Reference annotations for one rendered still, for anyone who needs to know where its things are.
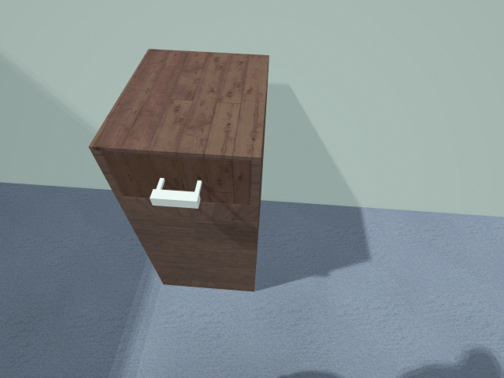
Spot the drawer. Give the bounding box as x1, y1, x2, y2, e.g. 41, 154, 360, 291
102, 151, 252, 205

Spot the cabinet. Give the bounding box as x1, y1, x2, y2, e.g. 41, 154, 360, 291
89, 49, 269, 291

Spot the handle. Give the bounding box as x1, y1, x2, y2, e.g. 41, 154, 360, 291
150, 178, 202, 209

